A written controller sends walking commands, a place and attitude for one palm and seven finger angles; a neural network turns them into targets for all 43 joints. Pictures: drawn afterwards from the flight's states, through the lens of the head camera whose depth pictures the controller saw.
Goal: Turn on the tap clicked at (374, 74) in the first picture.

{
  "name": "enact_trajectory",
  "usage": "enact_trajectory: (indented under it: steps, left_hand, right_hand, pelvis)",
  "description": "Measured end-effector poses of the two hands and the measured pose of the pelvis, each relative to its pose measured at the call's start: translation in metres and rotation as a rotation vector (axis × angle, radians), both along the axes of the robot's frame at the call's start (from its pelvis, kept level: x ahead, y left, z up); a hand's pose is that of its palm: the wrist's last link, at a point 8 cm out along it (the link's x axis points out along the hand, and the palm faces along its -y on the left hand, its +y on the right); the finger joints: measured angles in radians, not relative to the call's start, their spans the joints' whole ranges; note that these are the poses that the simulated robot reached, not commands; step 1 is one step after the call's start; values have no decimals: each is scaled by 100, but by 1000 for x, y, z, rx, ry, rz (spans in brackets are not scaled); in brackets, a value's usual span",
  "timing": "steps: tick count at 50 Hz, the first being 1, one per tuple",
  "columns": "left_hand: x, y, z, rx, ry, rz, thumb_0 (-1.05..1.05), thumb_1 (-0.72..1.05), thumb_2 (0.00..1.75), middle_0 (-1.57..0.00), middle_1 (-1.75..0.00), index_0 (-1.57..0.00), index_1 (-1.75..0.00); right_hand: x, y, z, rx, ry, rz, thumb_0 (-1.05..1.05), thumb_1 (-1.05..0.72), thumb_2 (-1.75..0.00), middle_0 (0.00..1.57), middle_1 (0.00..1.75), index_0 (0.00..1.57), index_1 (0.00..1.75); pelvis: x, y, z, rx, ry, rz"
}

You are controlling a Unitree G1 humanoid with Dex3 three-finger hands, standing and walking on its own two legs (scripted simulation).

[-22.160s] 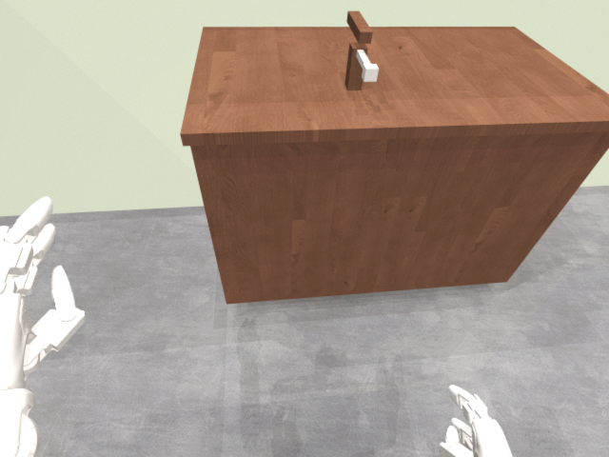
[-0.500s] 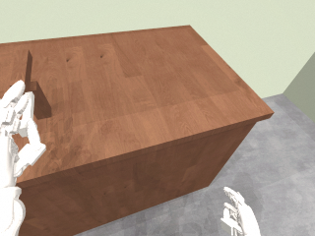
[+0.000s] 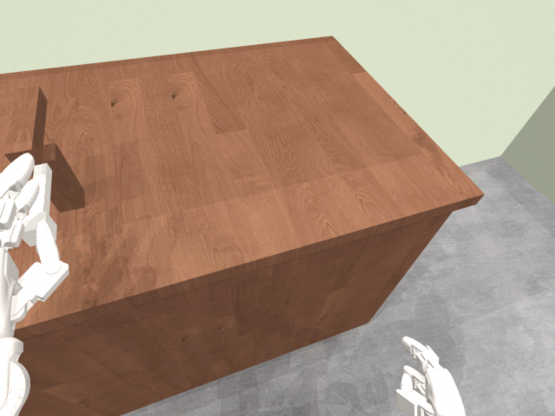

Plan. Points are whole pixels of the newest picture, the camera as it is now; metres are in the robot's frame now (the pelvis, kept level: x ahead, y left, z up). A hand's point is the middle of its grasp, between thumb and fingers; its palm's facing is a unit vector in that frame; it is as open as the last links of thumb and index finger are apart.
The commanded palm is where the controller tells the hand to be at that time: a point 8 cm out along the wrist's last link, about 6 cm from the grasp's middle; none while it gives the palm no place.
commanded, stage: look again from close up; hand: left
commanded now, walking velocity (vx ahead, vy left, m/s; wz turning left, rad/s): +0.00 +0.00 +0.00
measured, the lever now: (38, 229) +0.28 +0.32 +0.13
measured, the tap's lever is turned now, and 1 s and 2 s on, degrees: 0 0 0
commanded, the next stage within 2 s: shuffle to correct the standing spot in 0.04 s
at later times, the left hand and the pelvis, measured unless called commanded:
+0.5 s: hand (83, 299) +0.19 +0.21 +0.16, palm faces +0.36 -0.85 -0.39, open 7.4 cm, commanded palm +0.13 +0.25 +0.17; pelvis -0.03 -0.03 -0.01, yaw -1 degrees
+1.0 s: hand (27, 355) +0.14 +0.24 +0.16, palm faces +0.44 -0.83 -0.34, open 7.4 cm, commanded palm +0.08 +0.27 +0.17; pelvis -0.07 -0.02 +0.00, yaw +2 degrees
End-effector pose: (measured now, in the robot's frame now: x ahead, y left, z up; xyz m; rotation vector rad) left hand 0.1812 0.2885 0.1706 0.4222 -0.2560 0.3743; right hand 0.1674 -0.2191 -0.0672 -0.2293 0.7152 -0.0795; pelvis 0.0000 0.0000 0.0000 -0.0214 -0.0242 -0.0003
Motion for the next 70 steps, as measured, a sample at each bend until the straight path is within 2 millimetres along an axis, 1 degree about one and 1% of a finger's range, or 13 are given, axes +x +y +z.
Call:
enact_trajectory:
  steps: [13, 19, 25, 30, 34, 39, 43, 46, 51, 55, 59, 65, 70]
  left_hand:
    - [-10, -7, 4, 12, 6, 3, 1, 89, 90, -21, -30, -21, -31]
    - [-15, -15, 4, 23, 10, -1, 1, 89, 90, -21, -30, -21, -31]
    - [-29, -34, 3, 39, 19, -39, 1, 89, 90, -21, -30, -21, -31]
    - [-46, -49, 8, 71, 1, -78, 1, 89, 90, -21, -30, -21, -31]
    - [-61, -51, 10, 84, -11, -83, 1, 88, 90, -21, -30, -21, -31]
    - [-73, -35, 2, 47, 5, -34, 1, 88, 90, -22, -30, -21, -31]
    - [-77, -17, -6, 1, 12, 13, 1, 88, 90, -22, -30, -21, -31]
    - [-80, -11, -5, -7, -7, 33, 1, 88, 90, -21, -30, -21, -31]
    - [-86, -15, 3, 11, -44, 28, 1, 89, 90, -21, -30, -21, -31]
    - [-90, -19, 7, 41, -25, 23, 1, 89, 90, -21, -30, -21, -31]
    - [-89, -20, 2, 25, 13, 53, 1, 89, 90, -21, -30, -21, -31]
    - [-73, -23, -10, -41, 47, 82, 1, 89, 90, -21, -30, -21, -31]
    - [-54, -29, -10, -55, 45, 57, 1, 89, 90, -21, -30, -21, -31]
  right_hand:
    - [-5, -6, -2, 11, 1, -8, 2, -90, -90, 20, 30, 20, 30]
    - [-6, -8, -3, 28, -14, 7, 2, -90, -90, 20, 30, 20, 30]
    - [-15, -17, -6, 42, -26, 15, 2, -90, -90, 20, 30, 20, 30]
    - [-34, -31, -12, 30, -23, 1, 2, -90, -90, 21, 30, 20, 30]
    - [-58, -43, -16, 10, 2, -38, 2, -90, -90, 20, 30, 20, 30]
    - [-92, -50, -17, -38, 48, -95, 2, -90, -90, 20, 30, 20, 30]
    - [-114, -45, -12, -53, 70, -117, 2, -91, -90, 20, 30, 20, 30]
    - [-120, -36, -9, -41, 65, -105, 2, -91, -90, 20, 30, 20, 30]
    - [-111, -21, -11, 1, 54, -41, 2, -90, -90, 20, 30, 20, 30]
    - [-94, -11, -11, 37, 31, 5, 2, -90, -90, 20, 30, 20, 30]
    - [-73, -9, -8, 50, 5, 39, 2, -90, -90, 21, 30, 21, 30]
    - [-44, -17, -3, 26, -14, 63, 2, -90, -90, 21, 30, 21, 30]
    - [-26, -27, 3, 0, -21, 51, 2, -90, -90, 21, 30, 20, 30]
  pelvis:
    - [-5, -6, 0, 4, -3, -2]
    - [-17, -15, -2, 8, 3, -11]
    - [-34, -27, -5, 3, 11, -16]
    - [-51, -36, -9, -1, 20, -14]
    - [-63, -36, -11, 4, 22, -20]
    - [-69, -26, -11, 2, 13, -20]
    - [-72, -19, -6, -1, -17, -17]
    - [-73, -17, -4, -3, -22, 14]
    - [-73, -18, -3, -1, -16, 36]
    - [-70, -22, 0, -2, -15, 37]
    - [-64, -27, 1, -3, -4, 32]
    - [-53, -32, 2, -3, 6, 34]
    - [-42, -35, 2, 1, 11, 34]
